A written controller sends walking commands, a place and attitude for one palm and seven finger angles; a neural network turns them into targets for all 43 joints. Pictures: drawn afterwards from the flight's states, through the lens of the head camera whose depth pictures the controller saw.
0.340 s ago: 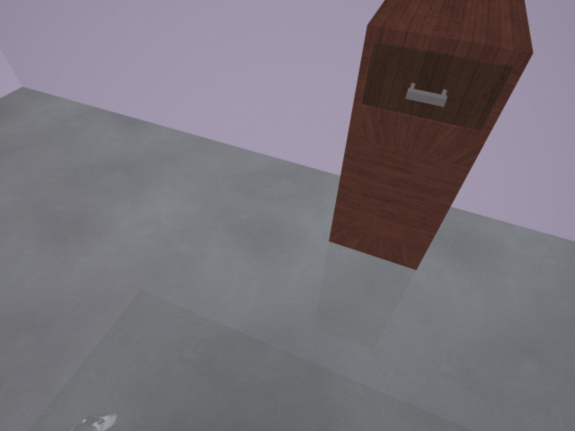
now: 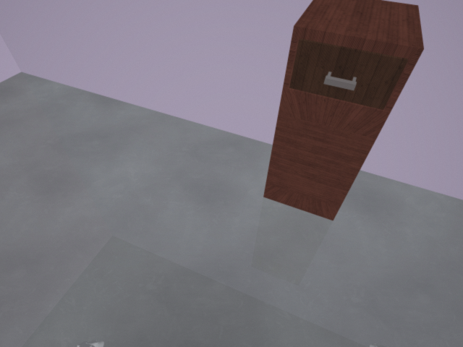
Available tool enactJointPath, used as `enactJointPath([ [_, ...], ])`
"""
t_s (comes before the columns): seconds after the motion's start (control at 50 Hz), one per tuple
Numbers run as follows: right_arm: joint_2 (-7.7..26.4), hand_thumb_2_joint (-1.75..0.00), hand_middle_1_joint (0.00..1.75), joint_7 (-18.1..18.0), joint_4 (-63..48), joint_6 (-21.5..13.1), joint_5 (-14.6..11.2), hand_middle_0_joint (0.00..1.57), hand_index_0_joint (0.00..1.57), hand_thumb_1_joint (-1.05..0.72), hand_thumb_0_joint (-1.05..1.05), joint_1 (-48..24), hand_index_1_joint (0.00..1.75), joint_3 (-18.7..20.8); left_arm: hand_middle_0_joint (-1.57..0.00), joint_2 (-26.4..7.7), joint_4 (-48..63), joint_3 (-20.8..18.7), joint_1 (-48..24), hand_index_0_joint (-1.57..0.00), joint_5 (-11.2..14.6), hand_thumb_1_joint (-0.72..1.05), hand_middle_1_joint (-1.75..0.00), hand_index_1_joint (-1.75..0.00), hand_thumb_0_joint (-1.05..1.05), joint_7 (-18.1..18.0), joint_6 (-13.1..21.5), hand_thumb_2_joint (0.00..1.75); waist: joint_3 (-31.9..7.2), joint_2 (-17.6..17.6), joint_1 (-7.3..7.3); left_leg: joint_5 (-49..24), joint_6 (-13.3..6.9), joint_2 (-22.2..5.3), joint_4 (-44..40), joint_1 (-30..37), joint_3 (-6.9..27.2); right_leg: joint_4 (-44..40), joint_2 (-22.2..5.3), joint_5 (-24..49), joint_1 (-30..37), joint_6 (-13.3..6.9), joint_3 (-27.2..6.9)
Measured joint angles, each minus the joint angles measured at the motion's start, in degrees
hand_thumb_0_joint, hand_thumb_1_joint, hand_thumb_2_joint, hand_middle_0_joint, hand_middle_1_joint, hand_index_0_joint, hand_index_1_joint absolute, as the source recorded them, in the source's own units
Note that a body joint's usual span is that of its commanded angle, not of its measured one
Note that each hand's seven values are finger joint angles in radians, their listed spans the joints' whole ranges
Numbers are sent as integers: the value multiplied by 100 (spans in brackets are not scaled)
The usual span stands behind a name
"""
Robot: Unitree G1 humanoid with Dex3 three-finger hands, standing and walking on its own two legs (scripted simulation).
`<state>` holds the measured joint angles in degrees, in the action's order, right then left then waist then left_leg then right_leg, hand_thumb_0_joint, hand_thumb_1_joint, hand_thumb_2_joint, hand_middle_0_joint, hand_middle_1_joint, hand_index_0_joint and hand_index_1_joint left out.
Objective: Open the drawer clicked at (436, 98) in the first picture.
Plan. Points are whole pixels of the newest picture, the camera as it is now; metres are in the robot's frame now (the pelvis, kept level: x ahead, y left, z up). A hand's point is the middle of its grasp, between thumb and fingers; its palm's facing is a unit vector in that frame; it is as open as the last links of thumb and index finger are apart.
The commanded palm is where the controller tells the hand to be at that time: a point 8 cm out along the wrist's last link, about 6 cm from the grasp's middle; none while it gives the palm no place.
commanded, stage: stand and wait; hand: left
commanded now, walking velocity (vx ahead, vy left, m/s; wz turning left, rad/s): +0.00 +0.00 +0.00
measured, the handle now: (340, 80) +0.93 -0.31 +0.01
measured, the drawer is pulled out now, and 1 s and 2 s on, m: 0.00 0.00 0.00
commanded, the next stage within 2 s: look at it before walking up in 0.50 s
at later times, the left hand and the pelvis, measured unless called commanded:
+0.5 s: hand out of the picture +0.07 +0.24 -0.15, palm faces -0.03 -0.94 -0.33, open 7.4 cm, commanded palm none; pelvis -0.01 -0.01 +0.00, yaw +0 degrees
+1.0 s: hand out of the picture +0.06 +0.24 -0.15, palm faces -0.03 -0.95 -0.32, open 7.4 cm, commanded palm none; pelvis -0.01 -0.01 +0.01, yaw +0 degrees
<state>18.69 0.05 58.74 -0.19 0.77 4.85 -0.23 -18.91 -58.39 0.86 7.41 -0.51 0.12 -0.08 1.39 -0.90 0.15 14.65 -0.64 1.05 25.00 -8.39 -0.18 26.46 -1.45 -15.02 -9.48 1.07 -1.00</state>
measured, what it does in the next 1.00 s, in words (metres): stands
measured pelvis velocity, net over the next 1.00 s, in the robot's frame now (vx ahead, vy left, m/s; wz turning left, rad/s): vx -0.01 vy -0.01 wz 0.00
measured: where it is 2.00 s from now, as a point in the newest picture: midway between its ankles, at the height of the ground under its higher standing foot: outside the picture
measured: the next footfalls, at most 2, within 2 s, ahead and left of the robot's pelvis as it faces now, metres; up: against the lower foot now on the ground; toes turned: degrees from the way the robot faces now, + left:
none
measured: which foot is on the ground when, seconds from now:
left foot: down 0.00-1.00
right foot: down 0.00-1.00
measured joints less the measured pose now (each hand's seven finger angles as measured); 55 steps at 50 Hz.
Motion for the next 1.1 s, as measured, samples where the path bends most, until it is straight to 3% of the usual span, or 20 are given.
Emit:
enactJointPath([
  [1.1, 53, -90, 30, -1, 539, -18, -39, 20, 21, -91, 0, 175, 30, 3, -20, -61, -431, -46, 36, -20, 1, 90, -30, -30, 1, 14, 45, 90, 103, 20, -19, -330, 78, -82, -443, 96, 38, -464, 77, 337, 109, -63, 39],
])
